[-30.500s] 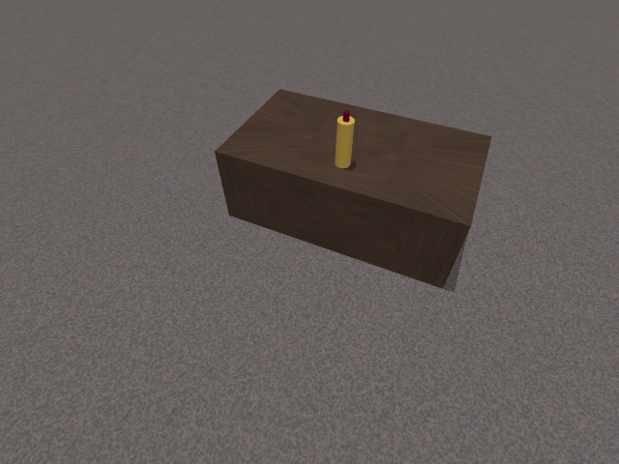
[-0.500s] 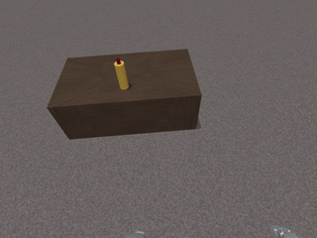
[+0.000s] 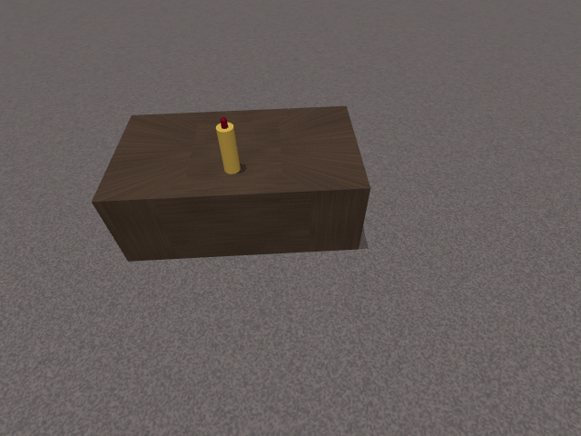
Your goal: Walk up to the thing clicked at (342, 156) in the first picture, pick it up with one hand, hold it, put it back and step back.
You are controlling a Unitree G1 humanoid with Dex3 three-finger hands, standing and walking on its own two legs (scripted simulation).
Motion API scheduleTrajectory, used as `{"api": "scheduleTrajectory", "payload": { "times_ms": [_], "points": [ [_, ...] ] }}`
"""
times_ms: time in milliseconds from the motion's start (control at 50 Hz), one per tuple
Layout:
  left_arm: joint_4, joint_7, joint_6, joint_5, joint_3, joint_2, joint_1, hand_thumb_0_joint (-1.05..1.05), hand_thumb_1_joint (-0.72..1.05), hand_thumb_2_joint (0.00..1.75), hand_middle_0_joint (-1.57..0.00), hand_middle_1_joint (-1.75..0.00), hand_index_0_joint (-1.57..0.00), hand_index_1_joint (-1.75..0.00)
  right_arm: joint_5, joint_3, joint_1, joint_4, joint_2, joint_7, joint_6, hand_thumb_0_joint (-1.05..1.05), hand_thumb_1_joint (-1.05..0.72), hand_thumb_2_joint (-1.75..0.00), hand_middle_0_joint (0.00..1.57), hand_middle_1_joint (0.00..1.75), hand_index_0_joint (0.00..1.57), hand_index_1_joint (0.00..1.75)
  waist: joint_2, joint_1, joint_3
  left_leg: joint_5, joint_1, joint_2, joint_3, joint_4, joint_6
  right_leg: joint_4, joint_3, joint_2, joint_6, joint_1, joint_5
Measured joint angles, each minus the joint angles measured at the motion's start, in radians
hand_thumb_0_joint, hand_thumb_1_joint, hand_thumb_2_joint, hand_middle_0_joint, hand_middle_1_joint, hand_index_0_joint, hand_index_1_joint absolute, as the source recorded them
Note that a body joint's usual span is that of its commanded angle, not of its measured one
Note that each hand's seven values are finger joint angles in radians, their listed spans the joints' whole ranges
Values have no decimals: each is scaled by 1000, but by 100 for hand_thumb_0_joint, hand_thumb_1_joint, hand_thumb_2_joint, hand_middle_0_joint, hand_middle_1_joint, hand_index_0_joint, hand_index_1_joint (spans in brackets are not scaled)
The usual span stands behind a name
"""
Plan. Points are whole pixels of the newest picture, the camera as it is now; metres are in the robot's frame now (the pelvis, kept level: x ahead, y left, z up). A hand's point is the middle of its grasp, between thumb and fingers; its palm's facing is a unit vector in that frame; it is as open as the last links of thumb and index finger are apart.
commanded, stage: step back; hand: left
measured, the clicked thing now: (228, 145) +1.12 +0.23 -0.29
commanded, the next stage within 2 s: stand in 0.54 s
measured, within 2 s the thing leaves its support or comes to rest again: neither
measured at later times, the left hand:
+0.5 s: hand out of the picture +0.10 +0.29 -0.15, palm faces +0.00 -0.93 -0.37, open 7.4 cm
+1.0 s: hand out of the picture +0.13 +0.28 -0.13, palm faces -0.03 -0.94 -0.34, open 7.4 cm
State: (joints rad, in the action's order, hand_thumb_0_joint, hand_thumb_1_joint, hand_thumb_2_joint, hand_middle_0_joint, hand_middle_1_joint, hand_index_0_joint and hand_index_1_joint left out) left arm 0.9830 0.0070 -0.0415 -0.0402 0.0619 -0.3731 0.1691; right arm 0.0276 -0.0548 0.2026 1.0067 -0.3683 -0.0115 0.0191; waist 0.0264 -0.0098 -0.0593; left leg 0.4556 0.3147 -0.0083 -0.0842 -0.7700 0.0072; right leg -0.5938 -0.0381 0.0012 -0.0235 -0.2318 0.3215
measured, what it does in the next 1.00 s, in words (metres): steps on the spot: left foot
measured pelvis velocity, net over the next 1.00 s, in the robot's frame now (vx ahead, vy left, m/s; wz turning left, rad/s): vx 0.04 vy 0.03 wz -0.01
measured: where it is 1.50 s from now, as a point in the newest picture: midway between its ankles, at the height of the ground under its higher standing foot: outside the picture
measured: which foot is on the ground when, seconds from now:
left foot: up 0.00-0.16, down 0.18-1.00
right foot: down 0.00-1.00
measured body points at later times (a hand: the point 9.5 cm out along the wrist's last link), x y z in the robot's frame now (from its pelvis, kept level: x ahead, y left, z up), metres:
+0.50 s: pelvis +0.04 +0.03 +0.01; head +0.06 +0.03 +0.46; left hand +0.10 +0.34 -0.12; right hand +0.17 -0.26 -0.12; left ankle +0.07 +0.15 -0.73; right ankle +0.01 -0.11 -0.73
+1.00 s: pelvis +0.04 +0.03 +0.02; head +0.04 +0.03 +0.47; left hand +0.13 +0.32 -0.11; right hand +0.11 -0.28 -0.11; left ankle +0.07 +0.15 -0.73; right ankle +0.01 -0.11 -0.73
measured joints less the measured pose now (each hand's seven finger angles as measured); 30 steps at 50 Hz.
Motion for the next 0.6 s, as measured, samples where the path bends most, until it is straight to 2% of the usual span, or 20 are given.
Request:
{"api": "scheduleTrajectory", "payload": {
  "times_ms": [60, 120, 160, 200, 220, 280, 300, 320, 340, 360, 460, 600],
  "points": [
    [-4, -3, -6, 4, -5, 19, 0, 0, 90, 90, -21, -30, -21, -30, -3, -3, 0, 3, -17, 2, -8, 0, -90, -89, 20, 30, 21, 30, 5, -10, -10, 13, 49, -13, 8, -90, -4, 31, -4, -15, 4, 30, 0],
    [-2, -4, -8, 7, -12, 23, 0, 0, 90, 90, -21, -30, -21, -30, -2, -4, -6, 7, -29, -1, -17, 0, -90, -89, 20, 30, 20, 30, 4, -16, -22, -24, 49, 11, 41, -4, 0, 40, -9, -30, 18, 49, 6],
    [-3, -5, 0, 14, -17, 17, -1, 0, 90, 90, -21, -30, -21, -30, 0, -5, -15, 9, -30, -1, -22, 0, -90, -89, 20, 30, 20, 30, -4, -14, -32, -105, 19, 24, 71, 117, -3, 12, -13, -42, 29, 48, 29],
    [-2, -7, 13, 22, -23, 7, -7, 0, 90, 90, -21, -30, -21, -30, 3, -10, -31, 15, -26, 3, -28, 0, -90, -89, 20, 30, 20, 30, -18, -13, -48, -257, -11, 18, 88, 195, -4, -45, -9, -59, 42, 37, 66],
    [2, -9, 22, 28, -24, 3, -12, 0, 90, 90, -21, -30, -21, -30, 6, -9, -44, 18, -18, 6, -27, 0, -90, -89, 20, 30, 20, 30, -33, -18, -55, -250, -12, 10, 101, 184, -6, -73, 6, -68, 41, 27, 74],
    [18, -13, 46, 37, -26, -7, -22, 0, 90, 90, -21, -30, -21, -30, 4, 5, -75, 19, 4, 4, -25, 0, -90, -89, 20, 30, 20, 30, -41, -18, -48, -210, 0, 20, 109, 161, -13, -119, 37, -42, 19, 1, 165],
    [24, -14, 48, 37, -27, -11, -24, 0, 90, 90, -21, -30, -21, -30, 5, 10, -84, 18, 11, 3, -24, 0, -90, -89, 20, 30, 20, 30, -43, -19, -45, -206, 2, 25, 111, 161, -11, -101, 38, -36, 12, 3, 166],
    [30, -14, 45, 36, -27, -13, -25, 0, 90, 90, -21, -30, -21, -30, 6, 15, -94, 17, 17, 3, -23, 0, -90, -89, 20, 30, 20, 30, -44, -20, -41, -202, 4, 30, 113, 158, -9, -57, 36, -32, 9, 13, 129],
    [36, -14, 40, 34, -26, -13, -26, 0, 90, 90, -21, -30, -21, -30, 4, 19, -106, 19, 20, 3, -21, 0, -90, -89, 20, 30, 21, 30, -39, -20, -41, -198, 6, 37, 112, 153, -6, -20, 34, -27, 19, 23, 51],
    [44, -15, 35, 31, -26, -9, -28, 0, 90, 90, -21, -30, -20, -30, 1, 21, -119, 23, 21, 3, -18, 0, -90, -89, 20, 30, 21, 30, -28, -18, -42, -195, 6, 46, 107, 149, -3, -1, 29, -18, 29, 33, 24],
    [79, -8, 26, 25, -35, 1, -22, 0, 90, 90, -21, -30, -20, -30, -9, 30, -160, 48, 37, -1, -16, 0, -90, -89, 20, 30, 21, 30, -20, -16, -20, -217, -30, 50, 114, 215, 3, 65, 35, -14, 41, 65, 9],
    [106, -9, 19, 35, -46, 18, -49, 0, 90, 90, -21, -30, -21, -30, -17, 37, -186, 80, 32, -4, -27, 0, -90, -89, 20, 30, 21, 30, -14, -16, -14, -250, -88, 44, 124, 297, 0, 147, 42, -20, 46, 120, -26]
  ]
}}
